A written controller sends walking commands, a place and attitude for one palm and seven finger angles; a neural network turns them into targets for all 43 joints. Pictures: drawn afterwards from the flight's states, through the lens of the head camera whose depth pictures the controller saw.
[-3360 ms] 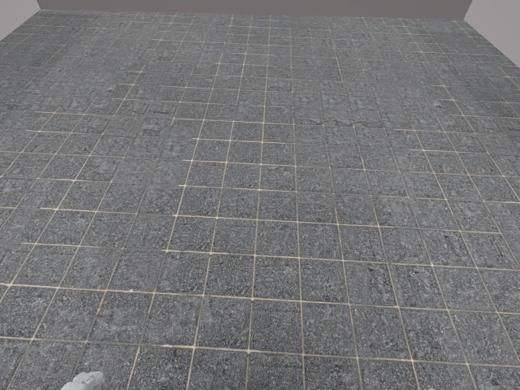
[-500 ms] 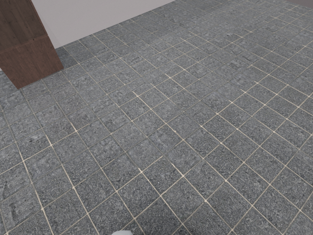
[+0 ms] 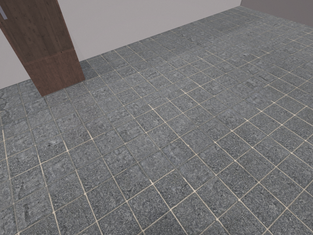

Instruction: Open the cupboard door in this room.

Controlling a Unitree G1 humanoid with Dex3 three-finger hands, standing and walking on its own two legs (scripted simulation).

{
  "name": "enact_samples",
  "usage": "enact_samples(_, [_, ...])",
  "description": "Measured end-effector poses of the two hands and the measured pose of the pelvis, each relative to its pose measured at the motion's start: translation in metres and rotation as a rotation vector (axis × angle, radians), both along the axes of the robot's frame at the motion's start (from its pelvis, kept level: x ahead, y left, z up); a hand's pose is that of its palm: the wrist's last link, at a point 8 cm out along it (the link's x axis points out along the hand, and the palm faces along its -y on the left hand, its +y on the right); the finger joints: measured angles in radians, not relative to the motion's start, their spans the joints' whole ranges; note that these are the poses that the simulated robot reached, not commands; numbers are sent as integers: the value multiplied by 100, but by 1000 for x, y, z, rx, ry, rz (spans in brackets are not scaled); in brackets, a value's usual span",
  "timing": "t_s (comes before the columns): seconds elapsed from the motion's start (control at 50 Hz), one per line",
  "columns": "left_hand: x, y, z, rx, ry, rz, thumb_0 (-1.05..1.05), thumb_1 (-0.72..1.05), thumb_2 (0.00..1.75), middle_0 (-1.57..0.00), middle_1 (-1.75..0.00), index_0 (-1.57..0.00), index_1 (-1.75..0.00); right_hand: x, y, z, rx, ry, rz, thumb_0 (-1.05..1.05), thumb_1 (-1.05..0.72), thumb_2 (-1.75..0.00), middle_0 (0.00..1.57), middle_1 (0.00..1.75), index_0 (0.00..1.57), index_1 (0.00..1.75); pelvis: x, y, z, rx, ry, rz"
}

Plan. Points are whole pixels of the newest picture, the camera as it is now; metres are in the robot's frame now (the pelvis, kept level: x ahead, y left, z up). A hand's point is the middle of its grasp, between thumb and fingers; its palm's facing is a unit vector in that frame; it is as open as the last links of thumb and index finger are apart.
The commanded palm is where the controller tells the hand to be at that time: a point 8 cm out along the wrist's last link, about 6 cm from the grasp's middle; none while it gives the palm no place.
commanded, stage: stand and wait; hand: left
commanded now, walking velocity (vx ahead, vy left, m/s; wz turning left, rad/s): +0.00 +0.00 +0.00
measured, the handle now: out of the picture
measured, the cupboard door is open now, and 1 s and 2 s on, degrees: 0 0 0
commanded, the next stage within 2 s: turn or walk to find it in 0.36 s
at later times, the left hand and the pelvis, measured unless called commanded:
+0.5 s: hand out of the picture -0.01 +0.16 -0.17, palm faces +0.03 -0.98 -0.18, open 7.4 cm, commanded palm none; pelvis -0.01 +0.00 +0.01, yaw +0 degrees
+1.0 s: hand out of the picture +0.03 +0.21 -0.15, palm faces +0.22 -0.94 -0.25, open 7.4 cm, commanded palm none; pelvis -0.03 -0.01 +0.00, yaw +11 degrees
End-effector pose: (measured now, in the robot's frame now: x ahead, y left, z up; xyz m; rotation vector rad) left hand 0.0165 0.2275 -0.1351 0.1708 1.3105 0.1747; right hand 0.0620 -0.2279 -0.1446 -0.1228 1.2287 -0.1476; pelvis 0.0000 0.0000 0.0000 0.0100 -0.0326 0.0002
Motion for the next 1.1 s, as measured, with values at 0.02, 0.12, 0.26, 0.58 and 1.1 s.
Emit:
enact_samples(0.02, [-1,-3,0,-3,4,0,1,91,90,-20,-30,-20,-30,-5,-3,0,-5,15,-2,0,-92,-90,21,30,20,30,0,-1,1,-1,2,0])
enact_samples(0.12, [-8,-8,-4,-25,40,3,1,93,90,-20,-30,-20,-30,-41,-9,5,-27,106,-18,0,-92,-90,20,30,20,29,0,-4,4,-3,6,-7])
enact_samples(0.26, [-17,-14,-5,-43,76,2,1,92,90,-20,-30,-20,-30,-90,-2,7,-21,230,-46,0,-91,-90,20,30,19,29,-1,-5,8,-7,5,-11])
enact_samples(0.58, [-41,-12,-9,-43,86,53,1,91,90,-20,-30,-20,-30,-109,24,-2,38,258,-36,0,-91,-90,20,30,19,29,-17,0,3,-11,10,25])
enact_samples(1.1, [-13,10,22,90,-194,178,1,91,90,-20,-30,-20,-30,4,-34,-1,-52,42,203,0,-91,-90,20,30,20,30,-38,-22,-2,-6,38,245])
